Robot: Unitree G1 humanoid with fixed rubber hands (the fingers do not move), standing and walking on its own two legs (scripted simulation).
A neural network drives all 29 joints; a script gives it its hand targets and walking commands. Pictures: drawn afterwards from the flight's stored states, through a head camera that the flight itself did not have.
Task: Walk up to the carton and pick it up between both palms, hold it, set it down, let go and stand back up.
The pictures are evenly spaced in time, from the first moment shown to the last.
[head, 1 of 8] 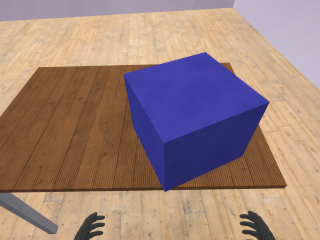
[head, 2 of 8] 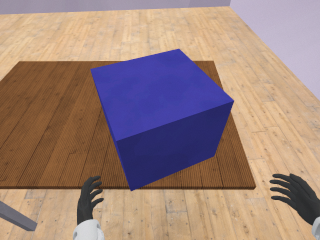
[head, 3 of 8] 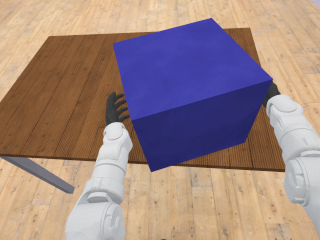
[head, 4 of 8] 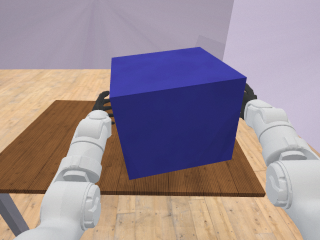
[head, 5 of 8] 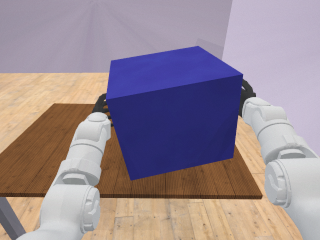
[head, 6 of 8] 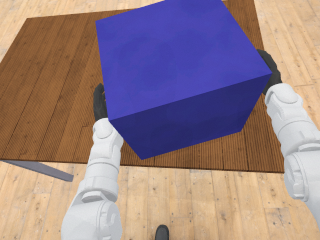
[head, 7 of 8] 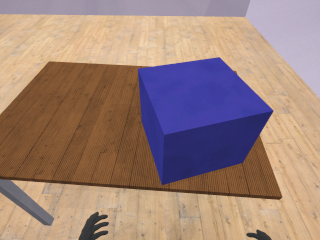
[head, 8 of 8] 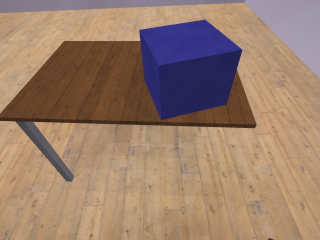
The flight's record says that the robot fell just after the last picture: no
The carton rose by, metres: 0.20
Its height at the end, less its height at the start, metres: +0.00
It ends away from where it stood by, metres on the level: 0.03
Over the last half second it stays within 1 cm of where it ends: yes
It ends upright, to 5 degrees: yes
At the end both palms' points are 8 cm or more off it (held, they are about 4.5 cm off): yes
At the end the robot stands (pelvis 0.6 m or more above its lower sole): yes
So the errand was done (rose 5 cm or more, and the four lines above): yes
